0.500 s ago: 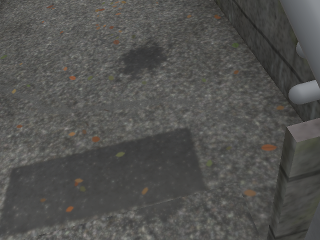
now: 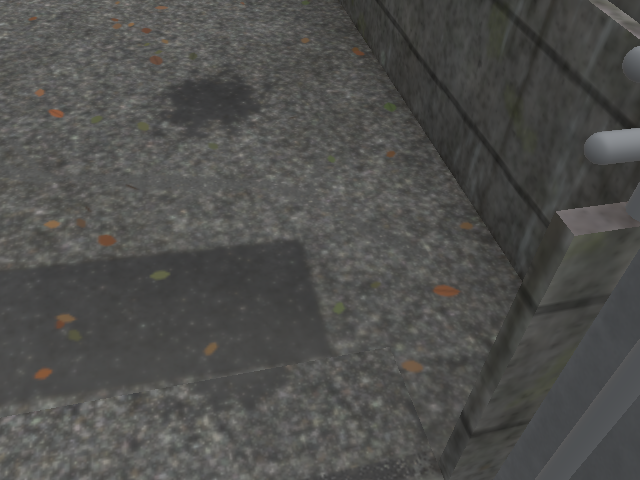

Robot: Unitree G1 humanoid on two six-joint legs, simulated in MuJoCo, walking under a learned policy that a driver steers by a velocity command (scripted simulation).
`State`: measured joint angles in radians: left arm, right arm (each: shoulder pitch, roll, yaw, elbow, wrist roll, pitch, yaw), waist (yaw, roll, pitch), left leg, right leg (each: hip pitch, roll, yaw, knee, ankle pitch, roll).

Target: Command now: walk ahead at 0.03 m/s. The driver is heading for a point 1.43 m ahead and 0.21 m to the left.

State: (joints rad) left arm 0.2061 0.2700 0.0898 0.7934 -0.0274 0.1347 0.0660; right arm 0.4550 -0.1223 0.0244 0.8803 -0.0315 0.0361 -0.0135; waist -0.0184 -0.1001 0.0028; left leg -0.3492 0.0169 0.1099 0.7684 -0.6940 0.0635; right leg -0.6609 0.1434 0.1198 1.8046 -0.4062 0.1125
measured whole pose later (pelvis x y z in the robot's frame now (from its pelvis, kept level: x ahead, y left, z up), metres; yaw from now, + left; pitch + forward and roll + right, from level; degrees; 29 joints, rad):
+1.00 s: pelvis -0.15 +0.12 -0.10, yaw +1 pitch +1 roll +0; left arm 0.43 0.15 0.01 0.96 0.01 0.00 0.04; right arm 0.37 -0.15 -0.03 0.94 0.00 0.00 -0.04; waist 0.00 0.02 -0.02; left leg -0.17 -0.02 0.06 0.40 -0.24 0.04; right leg -0.23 -0.02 -0.04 0.42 -0.21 0.00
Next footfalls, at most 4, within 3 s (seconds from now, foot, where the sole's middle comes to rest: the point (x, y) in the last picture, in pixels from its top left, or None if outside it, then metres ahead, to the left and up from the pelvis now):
0.20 right None -0.14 -0.07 -0.88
0.48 left None -0.13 0.22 -0.88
0.82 right None -0.09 0.00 -0.88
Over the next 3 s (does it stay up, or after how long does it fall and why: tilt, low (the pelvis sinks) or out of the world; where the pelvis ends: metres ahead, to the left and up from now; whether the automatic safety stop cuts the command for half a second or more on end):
stays up -0.13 0.14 -0.10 its command is cut before an obstacle from the start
